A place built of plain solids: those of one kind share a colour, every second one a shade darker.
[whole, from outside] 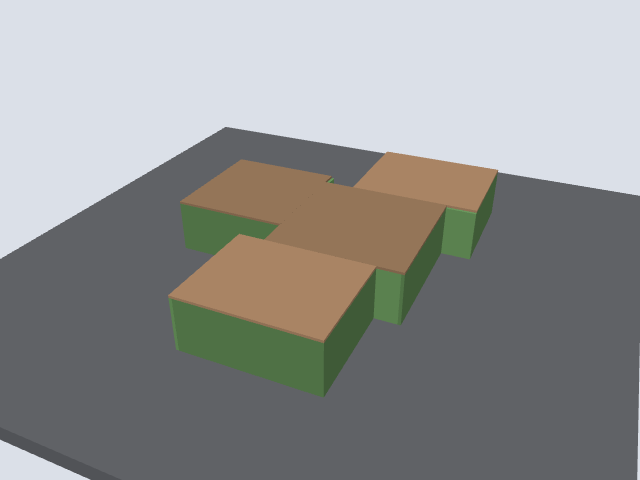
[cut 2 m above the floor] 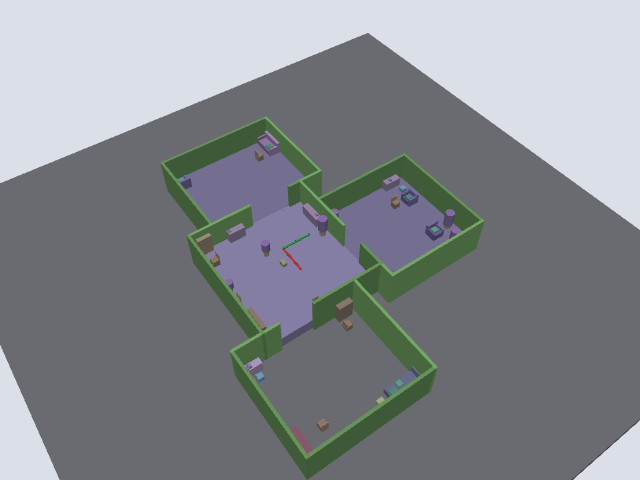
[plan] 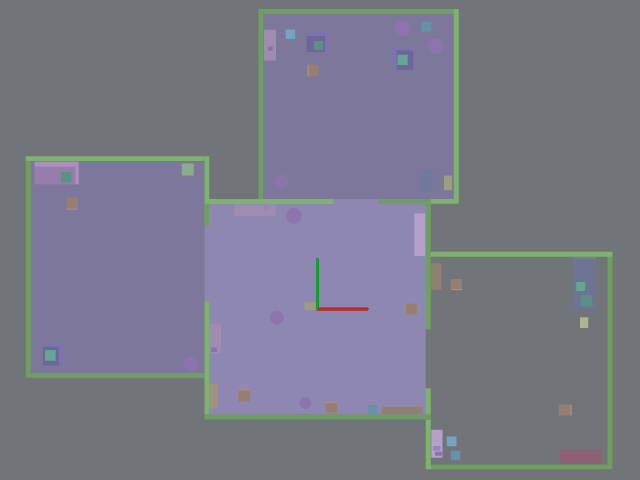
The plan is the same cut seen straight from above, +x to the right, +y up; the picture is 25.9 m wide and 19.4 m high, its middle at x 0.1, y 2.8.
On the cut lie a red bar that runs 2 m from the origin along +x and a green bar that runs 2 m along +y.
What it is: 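A storey of a house; a hub and three side rooms behind broad openings; the side rooms' floors lie 0.89 m, 0.174 m and not at all below the hub's; a bare drop, one riser, a flush line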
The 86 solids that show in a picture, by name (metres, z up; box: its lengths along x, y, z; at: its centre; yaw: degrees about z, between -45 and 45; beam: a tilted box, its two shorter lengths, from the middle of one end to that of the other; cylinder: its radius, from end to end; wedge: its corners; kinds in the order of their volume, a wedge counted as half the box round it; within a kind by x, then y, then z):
{
 "floor_1": {"box": [7.02, 8.56, 0.94], "at": [-8.08, 1.71, 0.42]},
 "floor_2": {"box": [0.2, 3.07, 0.94], "at": [-4.47, 1.84, 0.42]},
 "floor_3": {"box": [8.75, 8.52, 0.94], "at": [0.0, 0.0, 0.42]},
 "floor_4": {"box": [1.81, 0.2, 0.77], "at": [1.58, 4.36, 0.34]},
 "floor_5": {"box": [7.7, 7.48, 0.77], "at": [1.66, 8.2, 0.34]},
 "wall_1": {"box": [0.2, 8.56, 3.54], "at": [-11.69, 1.71, 1.72]},
 "wall_2": {"box": [7.22, 0.2, 3.54], "at": [-8.18, -2.67, 1.72]},
 "wall_3": {"box": [7.22, 0.2, 3.54], "at": [-8.18, 6.09, 1.72]},
 "wall_4": {"box": [0.2, 4.56, 3.54], "at": [-4.47, -1.98, 1.72]},
 "wall_5": {"box": [0.2, 0.88, 3.54], "at": [-4.47, 3.82, 1.72]},
 "wall_6": {"box": [0.2, 1.73, 3.54], "at": [-4.47, 5.32, 1.72]},
 "wall_7": {"box": [0.2, 7.68, 3.54], "at": [-2.29, 8.3, 1.72]},
 "wall_8": {"box": [5.25, 0.2, 3.54], "at": [-1.95, 4.36, 1.72]},
 "wall_9": {"box": [9.15, 0.2, 3.54], "at": [0.0, -4.36, 1.72]},
 "wall_10": {"box": [7.7, 0.2, 3.54], "at": [1.66, 12.03, 1.72]},
 "wall_11": {"box": [2.09, 0.2, 3.54], "at": [3.53, 4.36, 1.72]},
 "wall_12": {"box": [0.2, 2.01, 3.54], "at": [4.47, -5.46, 1.72]},
 "wall_13": {"box": [0.2, 1.07, 3.54], "at": [4.47, -3.72, 1.72]},
 "wall_14": {"box": [0.2, 5.07, 3.54], "at": [4.47, 1.72, 1.72]},
 "wall_15": {"box": [1.13, 0.2, 3.54], "at": [5.14, 4.36, 1.72]},
 "wall_16": {"box": [0.2, 7.68, 3.54], "at": [5.61, 8.3, 1.72]},
 "wall_17": {"box": [7.35, 0.2, 3.54], "at": [8.25, -6.37, 1.72]},
 "wall_18": {"box": [7.35, 0.2, 3.54], "at": [8.25, 2.23, 1.72]},
 "wall_19": {"box": [0.2, 8.39, 3.54], "at": [11.82, -2.07, 1.72]},
 "roof_1": {"box": [7.22, 8.96, 0.16], "at": [-8.18, 1.71, 3.57]},
 "roof_2": {"box": [9.15, 8.92, 0.16], "at": [0.0, 0.0, 3.57]},
 "roof_3": {"box": [8.1, 7.68, 0.16], "at": [1.66, 8.3, 3.57]},
 "roof_4": {"box": [7.35, 8.79, 0.16], "at": [8.25, -2.07, 3.57]},
 "sideboard_1": {"box": [0.46, 1.22, 0.87], "at": [-4.13, -1.18, 1.33]},
 "sideboard_2": {"box": [1.66, 0.47, 0.77], "at": [-2.52, 4.0, 1.28]},
 "sideboard_3": {"box": [0.5, 1.25, 0.71], "at": [-1.92, 10.68, 1.08]},
 "sideboard_4": {"box": [0.44, 1.73, 0.88], "at": [4.13, 3.02, 1.34]},
 "sideboard_5": {"box": [0.46, 1.14, 0.9], "at": [4.83, -5.43, 0.4]},
 "case_1": {"box": [0.3, 1.0, 1.5], "at": [-4.2, -3.5, 1.64]},
 "case_2": {"box": [1.65, 0.3, 2.09], "at": [3.42, -4.09, 1.94]},
 "case_3": {"box": [0.42, 1.06, 1.47], "at": [4.8, 1.32, 0.69]},
 "wardrobe_1": {"box": [1.72, 0.6, 1.95], "at": [10.63, -5.95, 0.93]},
 "bush_1": {"cylinder": 0.28, "from": [-5.12, -2.19, 1.44], "to": [-5.12, -2.19, 1.94]},
 "bush_2": {"cylinder": 0.28, "from": [-1.64, -0.35, 1.44], "to": [-1.64, -0.35, 2.14]},
 "bush_3": {"cylinder": 0.27, "from": [-1.45, 5.15, 1.26], "to": [-1.45, 5.15, 1.87]},
 "bush_4": {"cylinder": 0.32, "from": [-0.95, 3.78, 1.41], "to": [-0.95, 3.78, 2.48]},
 "bush_5": {"cylinder": 0.24, "from": [-0.49, -3.79, 1.3], "to": [-0.49, -3.79, 1.85]},
 "bush_6": {"cylinder": 0.32, "from": [3.43, 11.36, 1.03], "to": [3.43, 11.36, 2.16]},
 "bush_7": {"cylinder": 0.31, "from": [4.76, 10.64, 1.07], "to": [4.76, 10.64, 2.05]},
 "armchair_1": {"box": [0.64, 0.17, 0.56], "at": [-10.78, -2.19, 1.18]},
 "armchair_2": {"box": [0.64, 0.59, 0.42], "at": [-10.78, -1.81, 1.1]},
 "armchair_3": {"box": [0.64, 0.17, 0.56], "at": [-10.78, -1.43, 1.18]},
 "armchair_4": {"box": [0.19, 0.93, 0.86], "at": [-10.36, -1.81, 1.32]},
 "armchair_5": {"box": [0.16, 0.65, 0.65], "at": [-0.37, 10.72, 1.04]},
 "armchair_6": {"box": [0.6, 0.65, 0.42], "at": [0.01, 10.72, 0.93]},
 "armchair_7": {"box": [0.91, 0.19, 0.77], "at": [0.01, 11.14, 1.11]},
 "armchair_8": {"box": [0.16, 0.65, 0.65], "at": [0.39, 10.72, 1.04]},
 "armchair_9": {"box": [0.21, 0.9, 0.88], "at": [3.1, 10.13, 1.16]},
 "armchair_10": {"box": [0.67, 0.12, 0.61], "at": [3.54, 9.74, 1.02]},
 "armchair_11": {"box": [0.67, 0.66, 0.46], "at": [3.54, 10.13, 0.95]},
 "bed_1": {"box": [0.9, 2.02, 0.51], "at": [10.81, 1.03, 0.21]},
 "bed_2": {"box": [0.9, 0.06, 1.05], "at": [10.81, 2.08, 0.47]},
 "sofa_1": {"box": [0.15, 0.7, 0.68], "at": [-11.37, 5.41, 1.23]},
 "sofa_2": {"box": [1.5, 0.7, 0.44], "at": [-10.55, 5.41, 1.12]},
 "sofa_3": {"box": [1.8, 0.21, 0.94], "at": [-10.55, 5.86, 1.36]},
 "sofa_4": {"box": [0.15, 0.7, 0.68], "at": [-9.72, 5.41, 1.23]},
 "chair_1": {"box": [0.45, 0.44, 0.43], "at": [-9.92, 4.3, 1.11]},
 "chair_2": {"box": [0.47, 0.46, 0.47], "at": [-2.96, -3.51, 1.13]},
 "chair_3": {"box": [0.4, 0.48, 0.45], "at": [-0.16, 9.65, 0.94]},
 "chair_4": {"box": [0.46, 0.4, 0.46], "at": [0.56, -3.99, 1.12]},
 "chair_5": {"box": [0.45, 0.44, 0.46], "at": [3.79, 0.01, 1.12]},
 "chair_6": {"box": [0.46, 0.05, 0.82], "at": [5.62, 0.79, 0.36]},
 "chair_7": {"box": [0.46, 0.41, 0.47], "at": [5.62, 1.02, 0.18]},
 "chair_8": {"box": [0.47, 0.45, 0.45], "at": [9.99, -4.07, 0.17]},
 "chair_9": {"box": [0.05, 0.45, 0.88], "at": [10.25, -4.07, 0.39]},
 "basket_1": {"box": [0.39, 0.38, 0.31], "at": [-1.09, 11.12, 0.87]},
 "basket_2": {"box": [0.35, 0.35, 0.37], "at": [2.23, -4.04, 1.08]},
 "basket_3": {"box": [0.39, 0.39, 0.35], "at": [4.4, 11.42, 0.9]},
 "basket_4": {"box": [0.4, 0.4, 0.38], "at": [5.42, -5.33, 0.14]},
 "basket_5": {"box": [0.39, 0.39, 0.36], "at": [5.58, -5.91, 0.13]},
 "lowtable_1": {"box": [0.51, 0.94, 0.4], "at": [4.41, 5.19, 0.92]},
 "toybox_1": {"box": [0.45, 0.31, 0.29], "at": [-0.3, 0.13, 1.04]},
 "toybox_2": {"box": [0.32, 0.59, 0.36], "at": [5.27, 5.11, 0.9]},
 "toybox_3": {"box": [0.33, 0.44, 0.36], "at": [10.78, -0.54, 0.13]},
 "cushion_1": {"box": [0.44, 0.44, 0.12], "at": [-10.8, -1.86, 1.37]},
 "cushion_2": {"box": [0.42, 0.42, 0.14], "at": [-10.16, 5.34, 1.41]},
 "cushion_3": {"box": [0.37, 0.37, 0.15], "at": [0.04, 10.66, 1.22]},
 "cushion_4": {"box": [0.41, 0.41, 0.13], "at": [3.44, 10.08, 1.24]},
 "cushion_5": {"box": [0.36, 0.36, 0.13], "at": [10.64, 0.92, 0.53]},
 "cushion_6": {"box": [0.47, 0.47, 0.11], "at": [10.87, 0.35, 0.52]},
 "pouf_1": {"box": [0.49, 0.49, 0.37], "at": [-5.24, 5.65, 1.08]}
}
